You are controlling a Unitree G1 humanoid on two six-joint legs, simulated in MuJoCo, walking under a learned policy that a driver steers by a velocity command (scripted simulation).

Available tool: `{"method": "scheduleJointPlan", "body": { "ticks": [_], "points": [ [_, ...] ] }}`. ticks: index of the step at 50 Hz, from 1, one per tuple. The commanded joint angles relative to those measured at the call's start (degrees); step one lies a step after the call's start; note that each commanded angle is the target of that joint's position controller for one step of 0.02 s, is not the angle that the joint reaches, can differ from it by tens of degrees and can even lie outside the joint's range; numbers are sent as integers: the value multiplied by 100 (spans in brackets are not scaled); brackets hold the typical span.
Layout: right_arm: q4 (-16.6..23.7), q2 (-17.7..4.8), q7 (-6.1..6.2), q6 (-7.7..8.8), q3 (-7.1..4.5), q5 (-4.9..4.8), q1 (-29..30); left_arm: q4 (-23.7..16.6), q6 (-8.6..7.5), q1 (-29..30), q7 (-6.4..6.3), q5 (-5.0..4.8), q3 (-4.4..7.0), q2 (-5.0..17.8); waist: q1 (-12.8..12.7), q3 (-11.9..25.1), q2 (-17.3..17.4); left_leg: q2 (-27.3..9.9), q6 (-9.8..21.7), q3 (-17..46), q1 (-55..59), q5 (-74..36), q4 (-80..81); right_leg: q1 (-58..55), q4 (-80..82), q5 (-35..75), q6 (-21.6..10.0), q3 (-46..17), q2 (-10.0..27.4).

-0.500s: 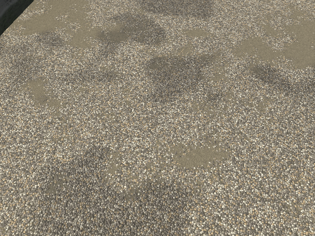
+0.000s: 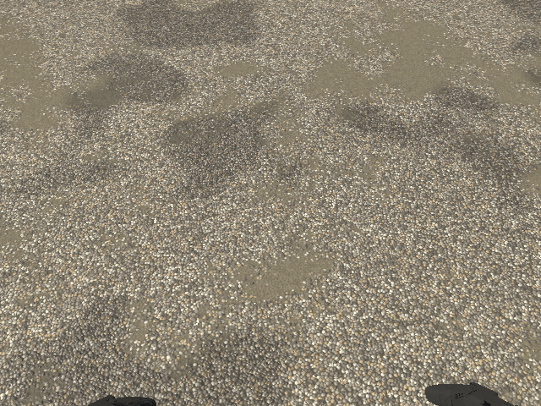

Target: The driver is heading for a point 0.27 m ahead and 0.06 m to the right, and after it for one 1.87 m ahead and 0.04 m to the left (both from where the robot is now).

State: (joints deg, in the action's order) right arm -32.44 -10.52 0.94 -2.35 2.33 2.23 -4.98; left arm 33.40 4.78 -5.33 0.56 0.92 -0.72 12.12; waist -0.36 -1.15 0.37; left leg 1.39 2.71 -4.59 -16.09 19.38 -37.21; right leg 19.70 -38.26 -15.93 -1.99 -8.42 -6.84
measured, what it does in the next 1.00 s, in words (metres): lifts its left foot, turning right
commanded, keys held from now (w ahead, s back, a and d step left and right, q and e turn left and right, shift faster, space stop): w+e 0.56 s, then e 0.18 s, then no key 0.08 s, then q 0.18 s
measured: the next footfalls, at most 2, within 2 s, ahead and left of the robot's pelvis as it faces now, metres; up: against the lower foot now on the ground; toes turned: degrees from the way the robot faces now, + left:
left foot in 1.06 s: +0.09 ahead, +0.03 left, +0.00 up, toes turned -26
right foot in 1.30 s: +0.05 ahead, -0.18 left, +0.00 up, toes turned -15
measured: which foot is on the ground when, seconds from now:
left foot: down 0.00-0.78, up 0.80-1.00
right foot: down 0.00-1.00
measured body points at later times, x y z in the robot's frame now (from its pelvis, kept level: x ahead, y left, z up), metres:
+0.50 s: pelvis +0.01 +0.00 -0.01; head +0.01 -0.01 +0.44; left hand +0.25 +0.20 -0.08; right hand +0.13 -0.26 -0.10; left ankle +0.01 +0.09 -0.72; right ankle +0.05 -0.10 -0.72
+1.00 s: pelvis +0.01 -0.04 +0.00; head +0.00 -0.03 +0.45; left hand +0.23 +0.10 -0.11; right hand +0.01 -0.32 -0.11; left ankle +0.07 +0.07 -0.69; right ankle +0.04 -0.13 -0.72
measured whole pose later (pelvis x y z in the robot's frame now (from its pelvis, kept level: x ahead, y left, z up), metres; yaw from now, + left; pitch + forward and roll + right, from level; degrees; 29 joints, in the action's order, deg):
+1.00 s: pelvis +0.01 -0.04 +0.00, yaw -26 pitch +0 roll +1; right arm -39.7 -14.1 -1.1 -5.6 -1.4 0.3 -13.2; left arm 39.0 4.4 -12.3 -1.2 1.2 -0.5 9.4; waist -0.4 2.6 -0.6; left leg 1.0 -1.3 0.6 -24.5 31.1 -51.8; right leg 23.1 -35.3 -12.3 -5.1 0.5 -4.5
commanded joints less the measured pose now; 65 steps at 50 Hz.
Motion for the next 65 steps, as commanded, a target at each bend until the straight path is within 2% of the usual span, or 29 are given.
{"method": "scheduleJointPlan", "body": {
  "ticks": [1, 5, 7, 10, 13, 14, 16, 19, 22, 25, 27, 29, 30, 32, 35, 38, 39, 40, 41, 43, 45, 50, 53, 54, 55, 56, 60, 62, 65],
  "points": [
    [538, -643, 20, 94, -201, -27, 615, -484, -95, 212, 27, -11, 125, 380, -185, 269, 395, -853, -50, 852, 186, -108, 1140, 156, 271, 192, -85, 21, 176],
    [678, -344, -25, 98, -151, -14, 597, -541, -69, 368, -27, -165, 195, 664, -137, 355, -670, -254, -282, 3, 595, -47, 303, 547, 993, -13, -334, -953, 430],
    [686, -391, -31, 101, -184, -1, 521, -618, -50, 485, -43, -199, 204, 729, -104, 302, -838, -50, -309, -99, 821, -111, 75, 838, 1271, 2, -443, -1449, 483],
    [653, -397, -55, 147, -229, 2, 181, -609, -42, 507, -94, -210, 239, 851, 134, 480, -555, -188, -185, 82, 1515, -328, 158, 1307, 1098, 333, -362, -1529, 429],
    [553, -553, -50, 138, -297, 35, -64, -721, -90, 587, -131, -256, 212, 634, 215, 731, 327, -1017, 36, 496, 2089, -1145, 524, 1730, 300, 5, -151, -773, 133],
    [517, -686, -19, 111, -339, 46, -6, -712, -99, 550, -132, -231, 214, 595, 159, 630, 658, -1409, 166, 658, 1958, -1465, 733, 1786, -33, -165, -75, -371, 44],
    [478, -728, 33, 84, -361, 7, -86, -702, -123, 788, -111, -77, 237, 688, 286, 451, 498, -1779, 346, 769, 1259, -1733, 955, 1394, -419, -181, -44, 56, 202],
    [453, -757, 25, 79, -356, -5, 131, -549, -154, 329, -44, -106, 223, 577, -46, 466, 412, -1383, 144, 163, 621, -927, 718, 748, -312, 323, -146, 228, 233],
    [577, -559, -113, 18, -314, -47, 281, -389, -123, -53, -133, -242, 299, 884, -268, 553, -666, -332, -208, -715, 439, 585, -484, 734, 493, 1419, -630, -862, 425],
    [598, -439, -228, 16, -307, -98, -94, -678, -81, 749, -172, -271, 338, 1098, 213, 399, -1000, 179, -174, -176, 866, 794, -594, 1607, 1309, -128, -706, -2133, 630],
    [361, -567, -160, 105, -362, 13, -805, -896, -64, 1205, -252, -302, 259, 700, 544, 643, -315, -450, -24, 227, 2231, 12, -43, 2517, 793, -123, -352, -1440, 405],
    [258, -1004, -42, 106, -495, 88, -745, -848, -120, 1026, -263, -254, 224, 493, 444, 606, 1188, -2114, 360, 1253, 2508, -1450, 836, 3028, -838, -627, -49, -68, 51],
    [280, -964, 14, 102, -473, 39, -869, -780, -152, 1108, -239, -64, 315, 775, 549, 490, 786, -2387, 606, 1485, 1994, -2392, 983, 2754, -1386, -951, -5, 170, 292],
    [185, -849, 29, 126, -383, 29, -723, -706, -174, 954, -135, -95, 300, 699, 233, 307, 397, -2251, 658, 1022, 1120, -2696, 1011, 2109, -1717, -809, 44, 408, 579],
    [225, -897, -17, 139, -370, -19, -354, -466, -107, 498, -75, -159, 294, 608, -80, 195, 470, -1911, 400, 175, 95, -1663, 971, 1047, -1445, -726, 50, 793, 662],
    [87, -1091, -25, 71, -497, -154, -480, -167, 20, -157, -193, -100, 343, 529, -354, 428, 83, -1480, 69, -638, -412, -1751, -267, -357, -235, -136, -256, 1144, 386],
    [210, -1161, -90, 13, -535, -201, -473, -56, 0, -845, -277, -33, 434, 836, -682, 788, -765, -909, -253, -1041, -1250, -1165, -1861, -1440, 309, 1221, -647, 32, 771],
    [594, -905, -143, -105, -494, -208, -237, -30, -26, -1326, -307, -129, 591, 1415, -904, 1185, -1930, 241, -641, -734, -2670, 2636, -3778, -1790, 1405, 2485, -1857, -2833, 2250],
    [527, -914, -58, -192, -512, -226, -70, -67, -75, -1250, -250, -164, 619, 1466, -739, 1149, -1267, -19, -737, 564, -2675, 2402, -3838, -1374, 1531, 2281, -2030, -3000, 2441],
    [255, -786, -24, -140, -459, -241, -312, -196, -51, -166, -271, -69, 366, 623, -92, 758, -904, -256, -810, 611, -2208, 1421, -3612, -222, 1669, 314, -1457, -1769, 1960],
    [-184, -748, -7, -187, -468, -101, -765, -203, -112, 152, -263, 33, 208, 258, 149, 835, -775, -172, -720, 527, -1186, 1082, -2891, 529, 1930, -527, -1075, -1075, 1552],
    [-499, -622, -333, -276, -425, -248, -740, 65, -134, -156, -187, 29, 306, 698, 19, 304, -548, 186, -165, 317, 140, 900, -820, 1050, 2321, -2067, -682, -702, 1504],
    [-478, -480, -313, -163, -365, -198, -897, 45, -106, -131, -254, -61, 404, 806, 130, 163, -236, 126, 147, 481, 759, -106, 745, 1132, 2116, -1966, -392, -609, 1514],
    [-374, -630, -283, -102, -370, -116, -979, 52, -113, -198, -273, -75, 421, 743, 100, 136, 215, -415, 272, 1405, 896, 207, 1323, 1280, 1372, -1610, -207, -310, 1271],
    [-191, -1008, -147, -40, -459, -234, -740, -207, -75, 254, -285, -162, 367, 617, 166, 33, 1101, -1207, 506, 2764, 244, 141, 2108, 1082, 781, -1054, 126, 513, 601],
    [-100, -1063, -66, 19, -465, -266, -617, -241, -64, 410, -314, -191, 342, 633, 132, -152, 1194, -1520, 679, 3242, -86, -750, 2326, 881, 462, -991, 226, 640, 500],
    [-16, -1079, 31, -39, -510, -236, -530, -107, -126, 244, -286, -45, 301, 646, -34, 425, 689, -1188, 952, 2826, 818, -2554, 1607, 964, 11, -748, 329, 446, 489],
    [148, -1159, -124, -145, -561, -157, -445, -102, -143, 284, -283, -72, 291, 719, 84, 496, 634, -949, 874, 2751, 763, -2443, 1529, 815, 61, -574, 408, 622, 393],
    [252, -1197, -297, -223, -621, -214, -247, -100, -104, 144, -331, -85, 228, 540, 5, 559, 473, -616, 596, 2591, 206, -1718, 1402, -115, 1119, 70, 346, 898, 323]
  ]
}}
Velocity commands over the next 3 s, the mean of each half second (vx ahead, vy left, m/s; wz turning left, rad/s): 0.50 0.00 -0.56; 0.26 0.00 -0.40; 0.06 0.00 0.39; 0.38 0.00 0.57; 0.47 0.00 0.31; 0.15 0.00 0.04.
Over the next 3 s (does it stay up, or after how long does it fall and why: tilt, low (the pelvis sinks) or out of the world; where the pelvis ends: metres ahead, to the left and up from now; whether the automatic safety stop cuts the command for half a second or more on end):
stays up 0.08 -0.08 0.02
